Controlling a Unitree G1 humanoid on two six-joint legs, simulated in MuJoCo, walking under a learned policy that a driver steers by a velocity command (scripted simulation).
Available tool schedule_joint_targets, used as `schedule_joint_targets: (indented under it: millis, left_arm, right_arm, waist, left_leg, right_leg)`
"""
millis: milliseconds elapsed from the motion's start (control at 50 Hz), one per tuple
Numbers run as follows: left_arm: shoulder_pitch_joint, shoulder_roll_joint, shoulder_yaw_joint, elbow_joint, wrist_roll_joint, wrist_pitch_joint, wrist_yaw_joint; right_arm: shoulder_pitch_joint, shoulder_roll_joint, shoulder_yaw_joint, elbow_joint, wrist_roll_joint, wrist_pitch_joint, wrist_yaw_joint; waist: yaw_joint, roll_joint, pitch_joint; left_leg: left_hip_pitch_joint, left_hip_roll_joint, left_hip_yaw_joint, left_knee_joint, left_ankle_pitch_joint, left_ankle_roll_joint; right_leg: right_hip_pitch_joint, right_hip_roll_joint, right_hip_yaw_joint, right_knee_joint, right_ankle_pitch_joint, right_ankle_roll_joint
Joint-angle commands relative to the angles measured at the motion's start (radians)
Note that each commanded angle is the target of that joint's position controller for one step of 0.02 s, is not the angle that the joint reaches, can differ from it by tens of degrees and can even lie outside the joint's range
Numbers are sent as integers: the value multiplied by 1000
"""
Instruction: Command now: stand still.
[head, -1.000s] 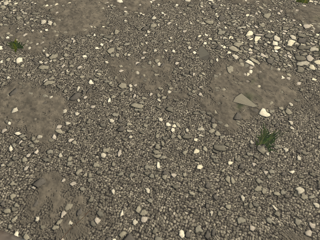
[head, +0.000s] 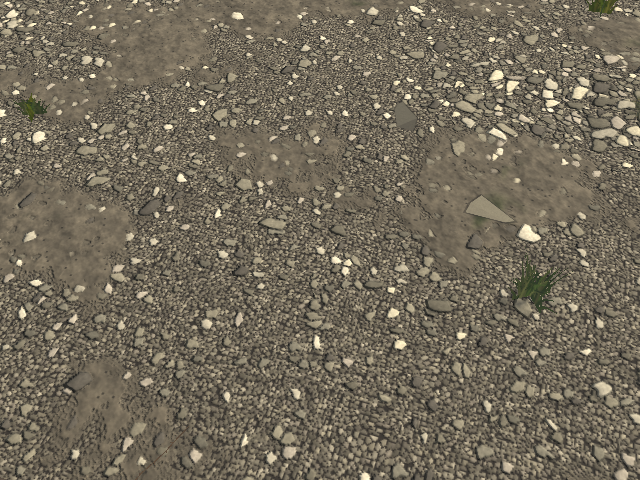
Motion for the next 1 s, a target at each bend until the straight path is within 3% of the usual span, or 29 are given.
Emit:
schedule_joint_targets:
  millis: [20,160,200,220,240,280,320,360,420,440,480,500,520,540,560,580,600,620,660,700,720,780,800,840,900,920,940,960,1000]
  left_arm:
    - [21,162,35,-40,-2,-10,3]
    - [57,163,35,-22,-1,-6,4]
    - [163,238,71,12,32,1,28]
    - [210,233,77,29,46,-1,52]
    - [227,182,64,33,53,-4,79]
    - [232,82,28,21,57,-21,119]
    - [169,62,13,4,56,-33,133]
    - [179,88,14,7,47,-29,135]
    - [237,127,15,42,50,-3,101]
    - [236,133,12,50,69,4,85]
    - [193,152,13,45,80,4,73]
    - [199,129,6,60,93,-7,65]
    - [251,15,-25,55,109,-21,51]
    - [278,-86,-53,19,106,-45,32]
    - [68,-12,-23,-18,67,-61,40]
    - [68,12,-16,-5,68,-64,62]
    - [91,40,-4,11,80,-56,76]
    - [92,5,-12,3,91,-46,80]
    - [85,-54,-23,-6,97,-15,73]
    - [92,-78,-38,-20,97,0,51]
    - [53,-83,-44,-42,111,-4,50]
    - [-21,-93,-51,-89,97,8,54]
    - [-46,-98,-55,-107,92,19,53]
    - [-67,-51,-48,-128,99,37,55]
    - [-230,-49,-52,-172,100,36,63]
    - [-347,-22,-20,-206,-79,-2,50]
    - [-369,-43,-30,-210,-94,-20,33]
    - [-373,-68,-33,-205,-76,-29,17]
    - [-355,-85,-27,-180,-52,-34,4]
  right_arm:
    - [-38,-138,-24,-40,1,-10,-3]
    - [-16,-140,-25,-22,-2,-5,-3]
    - [-37,-181,-46,-37,-31,-1,-19]
    - [-74,-169,-50,-58,-53,-9,-31]
    - [-91,-116,-36,-74,-69,-19,-42]
    - [-122,-71,-26,-105,-75,-39,-50]
    - [-96,-55,-26,-119,-79,-49,-33]
    - [-105,-26,-20,-123,-90,-40,-13]
    - [-91,-5,-15,-132,-59,-39,24]
    - [-79,-3,-13,-132,-51,-45,34]
    - [54,-65,-36,-110,-46,-61,33]
    - [169,-112,-57,-88,-39,-77,23]
    - [359,-171,-71,-57,-56,-90,2]
    - [622,-167,-61,-22,-84,-92,2]
    - [577,-117,-60,-19,-101,-118,4]
    - [437,-78,-52,-48,-76,-119,1]
    - [348,-10,-31,-80,-61,-104,-3]
    - [326,23,-14,-92,-51,-95,-7]
    - [270,71,2,-127,-69,-84,-20]
    - [270,69,-3,-135,-96,-98,-33]
    - [265,92,8,-139,-111,-116,-42]
    - [375,54,-2,-100,-106,-116,-17]
    - [408,76,8,-83,-117,-110,0]
    - [440,90,18,-82,-109,-109,19]
    - [620,87,26,-28,-82,-97,-2]
    - [522,-41,-32,-33,84,-64,-64]
    - [566,-35,-28,-23,75,-42,-92]
    - [603,-8,-28,-7,56,-27,-108]
    - [606,26,-33,-1,36,-7,-103]
  waist:
    - [1,-20,-74]
    - [5,-27,-66]
    - [71,-103,9]
    - [104,-141,68]
    - [115,-163,122]
    - [129,-131,107]
    - [92,-103,75]
    - [90,-74,88]
    - [59,-111,106]
    - [46,-124,107]
    - [-24,-112,62]
    - [-74,-62,6]
    - [-109,124,-183]
    - [-177,263,-347]
    - [-208,141,-30]
    - [-130,55,20]
    - [-72,-10,31]
    - [-38,-12,60]
    - [18,-32,83]
    - [28,5,66]
    - [25,-28,46]
    - [-20,12,13]
    - [-20,20,27]
    - [-15,1,62]
    - [-107,-25,106]
    - [-106,-10,171]
    - [-123,-31,133]
    - [-142,-16,112]
    - [-144,-24,74]
  left_leg:
    - [21,6,9,-23,182,25]
    - [18,4,10,-28,115,26]
    - [-131,-38,38,63,-150,40]
    - [-273,-33,43,131,-203,49]
    - [-393,19,13,194,-199,65]
    - [-491,54,-43,365,-260,86]
    - [-465,37,-8,397,-220,99]
    - [-370,19,61,290,-141,90]
    - [-87,-28,143,129,10,88]
    - [8,-43,144,123,88,96]
    - [171,-79,160,113,81,119]
    - [293,-63,131,107,105,143]
    - [560,95,-91,95,205,292]
    - [801,337,-596,-127,68,506]
    - [591,309,-569,-207,-96,422]
    - [418,305,-449,-225,-242,377]
    - [305,276,-374,-251,-258,365]
    - [201,267,-317,-264,-179,359]
    - [56,221,-201,-333,-89,324]
    - [-4,160,-107,-327,6,319]
    - [37,145,-90,-287,61,307]
    - [-96,56,19,-167,61,296]
    - [-177,68,5,-158,29,297]
    - [-132,115,-56,-101,-1,308]
    - [170,150,-136,29,-47,296]
    - [130,178,-149,104,89,262]
    - [203,180,-150,165,125,252]
    - [243,173,-151,207,144,243]
    - [204,137,-127,287,188,219]
  right_leg:
    - [5,-97,93,-71,372,-1]
    - [7,-104,109,-103,263,-7]
    - [52,-185,231,-214,-148,-117]
    - [109,-291,358,-280,-326,-196]
    - [154,-402,453,-335,-358,-246]
    - [250,-449,481,-378,-226,-252]
    - [271,-363,342,-379,-74,-196]
    - [222,-294,216,-387,-8,-163]
    - [11,-261,117,-351,53,-142]
    - [-72,-265,117,-341,61,-145]
    - [-134,-259,93,-213,176,-144]
    - [-176,-204,47,-27,231,-106]
    - [-311,-71,-23,324,78,-18]
    - [-552,54,70,673,-355,23]
    - [-770,20,198,862,-288,-24]
    - [-735,-62,180,901,-170,-51]
    - [-673,-112,151,862,-91,-63]
    - [-614,-149,147,809,-42,-67]
    - [-518,-190,144,669,35,-51]
    - [-494,-191,114,601,197,-32]
    - [-560,-207,154,481,351,-27]
    - [-423,-166,77,212,744,11]
    - [-362,-160,69,222,793,15]
    - [-414,-173,99,201,769,14]
    - [-647,-186,104,40,674,30]
    - [-698,-161,126,28,617,34]
    - [-714,-163,122,3,622,46]
    - [-710,-165,117,-28,638,48]
    - [-559,-148,78,-89,646,35]
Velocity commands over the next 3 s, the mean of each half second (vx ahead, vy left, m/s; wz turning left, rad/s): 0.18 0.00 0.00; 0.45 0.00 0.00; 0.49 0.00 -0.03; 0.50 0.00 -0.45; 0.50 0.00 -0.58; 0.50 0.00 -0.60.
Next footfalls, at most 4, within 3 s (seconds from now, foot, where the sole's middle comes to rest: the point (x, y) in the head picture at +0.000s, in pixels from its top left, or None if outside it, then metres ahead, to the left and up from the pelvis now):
0.50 left None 0.19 0.18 -0.78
1.06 right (370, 448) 0.60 -0.06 -0.91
1.50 left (254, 363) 0.83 0.21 -0.91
2.08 right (351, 277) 1.09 -0.05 -0.91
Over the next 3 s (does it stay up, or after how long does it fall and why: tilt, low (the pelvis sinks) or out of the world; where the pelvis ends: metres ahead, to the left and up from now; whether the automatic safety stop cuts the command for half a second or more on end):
stays up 1.40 -0.13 -0.13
